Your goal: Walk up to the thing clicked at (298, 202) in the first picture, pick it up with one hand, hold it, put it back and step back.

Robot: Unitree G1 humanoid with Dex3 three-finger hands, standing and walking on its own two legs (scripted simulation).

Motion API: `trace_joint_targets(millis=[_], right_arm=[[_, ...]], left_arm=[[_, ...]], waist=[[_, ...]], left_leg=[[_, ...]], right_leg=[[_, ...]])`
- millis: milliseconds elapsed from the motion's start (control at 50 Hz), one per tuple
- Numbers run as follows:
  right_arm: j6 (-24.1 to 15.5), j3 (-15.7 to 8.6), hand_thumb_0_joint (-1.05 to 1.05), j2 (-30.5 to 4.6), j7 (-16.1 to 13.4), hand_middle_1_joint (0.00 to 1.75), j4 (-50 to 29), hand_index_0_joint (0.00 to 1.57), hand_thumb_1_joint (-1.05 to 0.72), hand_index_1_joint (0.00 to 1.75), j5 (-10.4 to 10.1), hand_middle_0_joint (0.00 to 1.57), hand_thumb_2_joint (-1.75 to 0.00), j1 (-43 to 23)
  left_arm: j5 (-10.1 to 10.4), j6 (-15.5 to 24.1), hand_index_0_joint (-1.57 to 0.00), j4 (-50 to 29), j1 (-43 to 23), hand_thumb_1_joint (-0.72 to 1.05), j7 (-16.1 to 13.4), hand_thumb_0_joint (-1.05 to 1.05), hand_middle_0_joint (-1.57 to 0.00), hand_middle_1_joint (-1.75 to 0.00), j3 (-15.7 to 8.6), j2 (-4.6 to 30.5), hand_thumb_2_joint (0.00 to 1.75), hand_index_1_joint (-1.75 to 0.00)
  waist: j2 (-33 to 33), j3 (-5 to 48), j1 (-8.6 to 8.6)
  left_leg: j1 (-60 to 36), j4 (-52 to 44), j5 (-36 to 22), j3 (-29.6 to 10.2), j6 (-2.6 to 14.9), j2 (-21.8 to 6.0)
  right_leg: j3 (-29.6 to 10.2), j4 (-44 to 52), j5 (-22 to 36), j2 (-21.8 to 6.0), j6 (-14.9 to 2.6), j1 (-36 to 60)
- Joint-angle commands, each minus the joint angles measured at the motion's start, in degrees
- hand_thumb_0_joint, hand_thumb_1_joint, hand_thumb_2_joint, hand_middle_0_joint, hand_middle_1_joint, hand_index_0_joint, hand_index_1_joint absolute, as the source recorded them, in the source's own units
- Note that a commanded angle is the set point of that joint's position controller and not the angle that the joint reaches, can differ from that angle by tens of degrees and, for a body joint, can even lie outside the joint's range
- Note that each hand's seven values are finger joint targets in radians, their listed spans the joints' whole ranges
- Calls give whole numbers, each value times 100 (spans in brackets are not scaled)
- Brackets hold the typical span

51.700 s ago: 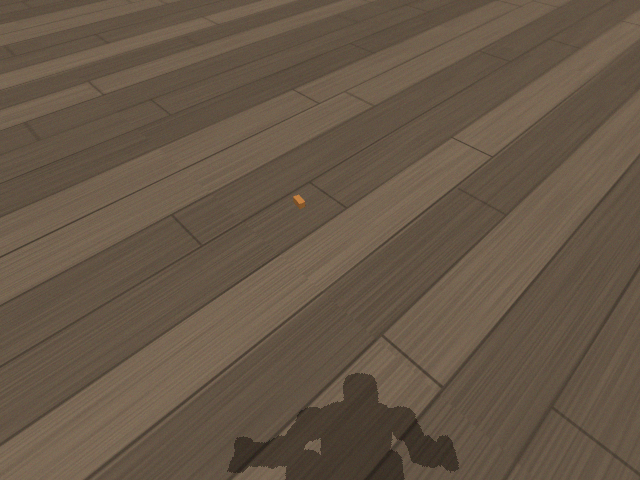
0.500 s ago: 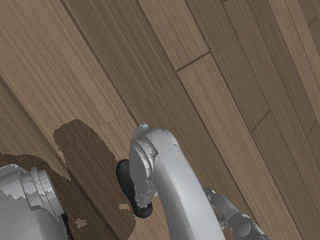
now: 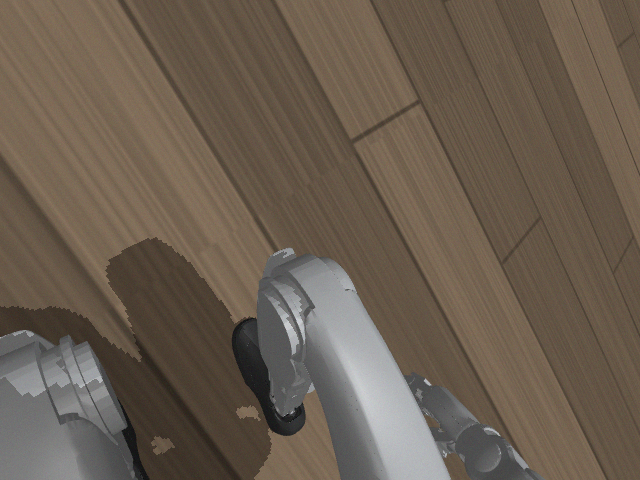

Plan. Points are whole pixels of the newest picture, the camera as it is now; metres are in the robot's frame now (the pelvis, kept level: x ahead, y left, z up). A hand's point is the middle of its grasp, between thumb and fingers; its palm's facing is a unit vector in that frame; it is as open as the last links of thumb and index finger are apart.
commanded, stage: approach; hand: left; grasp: from above
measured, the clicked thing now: out of the picture +0.50 +0.43 -0.30
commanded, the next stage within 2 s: go down in 1.28 s
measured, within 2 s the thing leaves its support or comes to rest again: neither
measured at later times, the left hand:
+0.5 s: hand out of the picture +0.45 +0.46 -0.13, palm faces -0.55 -0.14 -0.82, open 13.0 cm
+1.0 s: hand out of the picture +0.46 +0.44 -0.15, palm faces -0.27 -0.07 -0.96, open 12.8 cm
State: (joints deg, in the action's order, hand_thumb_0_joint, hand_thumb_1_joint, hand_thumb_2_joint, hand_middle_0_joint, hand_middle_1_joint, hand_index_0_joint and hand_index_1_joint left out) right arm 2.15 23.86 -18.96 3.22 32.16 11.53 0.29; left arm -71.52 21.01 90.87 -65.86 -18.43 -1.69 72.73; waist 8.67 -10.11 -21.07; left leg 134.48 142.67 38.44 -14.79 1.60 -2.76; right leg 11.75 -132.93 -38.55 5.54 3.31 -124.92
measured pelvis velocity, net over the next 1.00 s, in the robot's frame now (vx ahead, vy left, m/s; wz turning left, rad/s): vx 0.00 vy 0.00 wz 0.02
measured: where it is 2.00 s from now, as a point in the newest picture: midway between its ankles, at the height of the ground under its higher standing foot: (206, 433)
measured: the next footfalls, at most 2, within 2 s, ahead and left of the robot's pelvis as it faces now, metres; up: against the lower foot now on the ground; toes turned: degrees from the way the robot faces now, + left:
none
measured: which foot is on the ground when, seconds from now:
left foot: down 0.00-1.00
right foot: down 0.00-1.00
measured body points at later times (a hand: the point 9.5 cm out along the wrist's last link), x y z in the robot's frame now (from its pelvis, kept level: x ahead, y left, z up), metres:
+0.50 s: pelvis +0.00 +0.01 +0.01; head +0.26 +0.14 +0.35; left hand +0.47 +0.46 -0.09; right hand +0.09 -0.25 -0.06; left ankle +0.07 +0.12 -0.29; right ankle +0.12 -0.11 -0.29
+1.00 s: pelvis +0.00 +0.00 +0.00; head +0.24 +0.16 +0.34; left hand +0.47 +0.44 -0.10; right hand +0.14 -0.26 -0.07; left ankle +0.07 +0.12 -0.29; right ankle +0.12 -0.11 -0.29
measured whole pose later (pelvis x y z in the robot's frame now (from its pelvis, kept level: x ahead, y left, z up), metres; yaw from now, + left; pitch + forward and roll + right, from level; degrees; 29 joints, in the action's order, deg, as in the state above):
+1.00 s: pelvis +0.00 +0.00 +0.00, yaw +1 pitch +29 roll -15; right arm 2.2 18.2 -17.5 4.1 34.1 11.2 -0.9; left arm -78.0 19.4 86.9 -66.2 -24.9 -5.6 68.2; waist 6.7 -4.1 -18.6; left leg 137.0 142.2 36.2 -13.2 2.2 -1.9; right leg 10.7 -133.5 -37.8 4.5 3.0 -127.0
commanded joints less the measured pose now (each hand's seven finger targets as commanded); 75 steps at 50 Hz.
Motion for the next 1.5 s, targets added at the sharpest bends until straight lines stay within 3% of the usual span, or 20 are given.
trace_joint_targets(millis=[0,100,180,320,380,500,580,660,780,840,900,960,1040,1120,1200,1260,1320,1360,1420,1480], right_arm=[[61,-556,0,-1887,-129,30,43,20,-90,30,38,20,-89,972],[104,-638,0,-1914,-143,30,-61,20,-90,30,16,20,-89,988],[122,-765,0,-1815,-123,30,-49,20,-90,30,-81,20,-90,1073],[378,-1042,0,-1784,-78,30,-157,20,-90,30,-227,20,-90,1399],[504,-1069,0,-1739,-145,30,-201,20,-90,30,-265,20,-89,1417],[607,-946,0,-1796,-320,30,-155,20,-90,30,-176,20,-89,1354],[571,-760,0,-1801,-283,30,-32,20,-90,30,46,20,-89,1072],[633,-688,0,-1825,-201,30,56,20,-89,30,194,20,-89,751],[476,-846,0,-1795,-50,30,222,20,-89,30,228,20,-89,705],[256,-998,0,-1735,-46,30,383,20,-89,30,166,20,-89,802],[67,-1104,0,-1726,-27,30,331,20,-90,30,37,20,-89,881],[-61,-1206,0,-1708,-16,30,236,20,-90,30,-110,20,-89,975],[-21,-1292,0,-1637,-29,30,166,20,-90,30,-285,20,-89,1162],[233,-1244,0,-1791,-107,30,48,20,-90,30,-360,20,-89,1298],[457,-1125,0,-1939,-261,30,-15,20,-90,30,-280,20,-89,1393],[504,-988,0,-1958,-358,30,3,20,-90,30,-127,20,-89,1386],[521,-867,0,-1941,-352,30,10,20,-90,30,81,20,-89,1247],[557,-854,0,-1968,-316,30,0,20,-91,30,224,20,-90,1167],[636,-802,0,-1723,-193,30,139,20,-91,30,313,20,-89,821],[700,-925,0,-1689,-42,30,227,20,-90,30,290,20,-89,869]], left_arm=[[115,85,-20,-1081,-1410,-39,-166,0,-18,-96,-242,1753,85,-95],[54,-33,-21,-1700,-1741,-37,-284,0,-19,-95,-626,2161,83,-93],[48,-289,-20,-1745,-1786,-39,-60,0,-18,-96,-498,1840,84,-94],[222,-680,-22,-1439,-1259,-35,995,0,-20,-95,-219,1227,80,-92],[371,-669,-25,-1626,-921,-31,1554,0,-21,-95,-149,1087,77,-92],[838,190,-28,-2078,-886,-24,2113,0,-23,-97,-454,1286,70,-91],[847,1088,-23,-2161,-973,-30,1760,0,-18,-99,-914,1753,74,-94],[117,1465,-22,-2282,-1082,-30,845,0,-18,-97,-970,2024,75,-92],[-404,950,-23,-1919,-1241,-31,-668,0,-20,-91,-925,1727,78,-88],[-646,438,-27,-1655,-1576,-29,-1030,0,-25,-83,-878,1648,77,-82],[-545,-104,-26,-1465,-1892,-29,-1079,0,-24,-86,-636,1379,76,-84],[-342,-605,-27,-1364,-2032,-27,-759,0,-24,-89,-529,1291,74,-85],[-32,-1008,-27,-1045,-1701,-28,268,0,-23,-93,-175,1003,74,-89],[191,-1142,-31,-1062,-1237,-20,1311,0,-25,-96,-65,1095,67,-89],[602,-676,-34,-1424,-849,-16,2170,0,-28,-93,-213,1167,63,-86],[934,143,-34,-1934,-873,-17,2405,0,-27,-95,-665,1480,62,-88],[1109,1119,-34,-2703,-1013,-17,2243,0,-27,-93,-1521,2331,62,-86],[911,1693,-34,-3414,-1189,-19,1907,0,-28,-91,-1841,2805,62,-85],[331,1874,-22,-3051,-945,-33,1088,0,-17,-100,-1798,2627,77,-95],[-60,1439,-9,-2482,-885,-48,63,0,-6,-107,-1725,2228,93,-104]], waist=[[-3581,3920,-139],[-4109,4513,10],[-4115,4325,2],[-3216,3728,-64],[-2972,3552,75],[-2480,3700,-6],[-3063,3972,189],[-3872,4293,317],[-4063,4245,126],[-4185,4312,130],[-4157,4330,64],[-3925,4354,105],[-3205,3929,55],[-2815,3683,87],[-2346,3681,-34],[-2333,3992,-15],[-3044,4543,308],[-3929,5278,573],[-4270,5292,622],[-4217,4669,474]], left_leg=[[-3614,-1452,-1415,278,-59,-211],[-3939,-1461,-1823,340,-106,-209],[-3680,-1520,-1524,420,-92,-198],[-3038,-1617,-1181,455,-21,-140],[-3012,-1748,-1122,425,-13,-123],[-3125,-1580,-1165,254,-38,-90],[-3708,-1496,-1399,202,-82,-115],[-4204,-1610,-1536,194,-138,-168],[-4184,-1605,-1493,363,-106,-188],[-3986,-1605,-1390,416,-125,-146],[-3709,-1599,-1093,453,-111,-116],[-3375,-1591,-849,515,-74,-71],[-2681,-1644,-386,558,39,-48],[-2683,-1709,-910,573,56,-22],[-2867,-1597,-1411,447,28,3],[-3135,-1329,-1710,316,-14,9],[-3765,-1190,-2050,365,-70,-34],[-4684,-1262,-2522,318,-154,-83],[-4939,-1437,-2540,378,-123,-180],[-4620,-1554,-2273,447,-39,-212]], right_leg=[[303,1135,1435,111,-445,1640],[269,1076,1746,84,-465,1776],[231,1179,1518,92,-499,1485],[191,1430,1186,56,-529,1241],[154,1465,1113,37,-524,1280],[207,1498,1135,38,-508,1621],[213,1366,1139,76,-512,1738],[231,1106,1231,83,-512,1482],[291,1015,1369,56,-486,1117],[275,968,1364,44,-507,903],[259,993,1285,44,-519,809],[212,1091,1165,34,-510,836],[53,1317,850,3,-483,915],[23,1378,1149,-36,-501,1235],[77,1442,1404,-62,-548,1672],[137,1470,1564,-12,-564,1994],[84,1433,1660,42,-559,2295],[35,1279,1798,30,-565,2378],[77,1093,1813,118,-465,2126],[123,1119,1660,99,-439,1615]])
